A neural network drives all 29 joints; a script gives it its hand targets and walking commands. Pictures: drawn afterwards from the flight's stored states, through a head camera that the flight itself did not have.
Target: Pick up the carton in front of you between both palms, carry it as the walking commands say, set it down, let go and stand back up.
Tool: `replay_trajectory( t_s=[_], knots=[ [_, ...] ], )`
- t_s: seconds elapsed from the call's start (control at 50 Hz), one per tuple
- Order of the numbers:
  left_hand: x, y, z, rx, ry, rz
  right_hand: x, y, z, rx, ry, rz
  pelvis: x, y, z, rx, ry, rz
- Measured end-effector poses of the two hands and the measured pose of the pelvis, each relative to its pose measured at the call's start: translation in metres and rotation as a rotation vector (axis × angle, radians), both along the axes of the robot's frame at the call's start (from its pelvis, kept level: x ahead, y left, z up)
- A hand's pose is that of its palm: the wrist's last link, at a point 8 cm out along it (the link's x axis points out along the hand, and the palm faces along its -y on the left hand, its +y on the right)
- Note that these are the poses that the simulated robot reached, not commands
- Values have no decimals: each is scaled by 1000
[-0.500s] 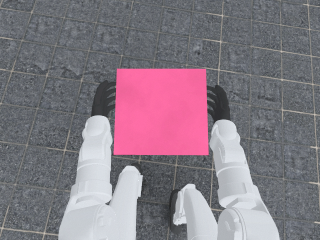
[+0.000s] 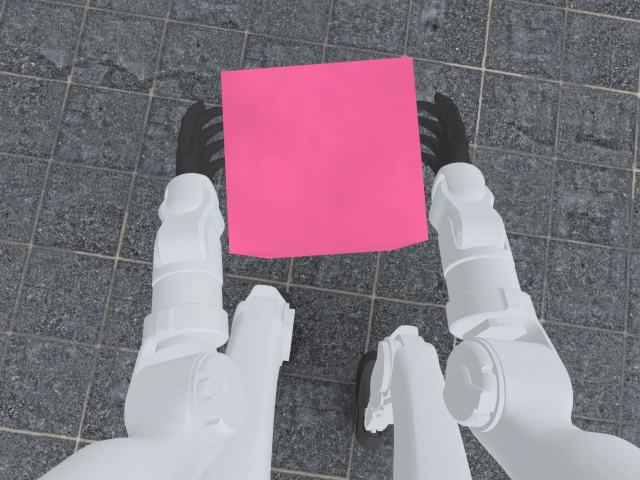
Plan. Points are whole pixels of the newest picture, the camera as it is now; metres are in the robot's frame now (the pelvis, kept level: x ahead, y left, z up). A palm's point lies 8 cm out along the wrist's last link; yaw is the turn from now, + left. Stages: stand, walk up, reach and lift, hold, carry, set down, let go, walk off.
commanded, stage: set down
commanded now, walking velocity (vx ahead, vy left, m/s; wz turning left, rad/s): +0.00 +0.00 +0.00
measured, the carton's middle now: (324, 179) +0.45 +0.09 -0.17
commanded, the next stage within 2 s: none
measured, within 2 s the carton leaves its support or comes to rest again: rests again in 1.90 s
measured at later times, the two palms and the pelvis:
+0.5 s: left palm (219, 193) +0.42 +0.25 -0.25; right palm (406, 168) +0.52 -0.04 -0.24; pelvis -0.03 +0.00 -0.11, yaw -1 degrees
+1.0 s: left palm (214, 191) +0.43 +0.27 -0.30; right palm (385, 175) +0.53 -0.02 -0.33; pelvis -0.03 -0.02 -0.16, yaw +1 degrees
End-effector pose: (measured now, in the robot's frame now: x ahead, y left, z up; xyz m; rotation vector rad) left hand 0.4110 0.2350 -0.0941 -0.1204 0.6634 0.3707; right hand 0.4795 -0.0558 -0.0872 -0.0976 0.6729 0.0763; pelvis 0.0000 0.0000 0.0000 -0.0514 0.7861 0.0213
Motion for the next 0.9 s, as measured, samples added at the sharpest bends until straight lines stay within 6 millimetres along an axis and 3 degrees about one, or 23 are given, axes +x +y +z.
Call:
replay_trajectory(
  t_s=[0.52, 0.76, 0.9],
  knots=[
    [10, 12, -158, 27, 63, 66, 38, 19, -161, -31, 46, 125, -28, -4, -114, 21, 68, -41],
    [25, 36, -190, 62, 112, 60, 47, 40, -223, -22, 79, 200, -27, -12, -147, 48, 60, -42],
    [22, 39, -202, 54, 121, 52, 46, 42, -239, -15, 91, 206, -24, -15, -155, 56, 43, -47]
  ],
)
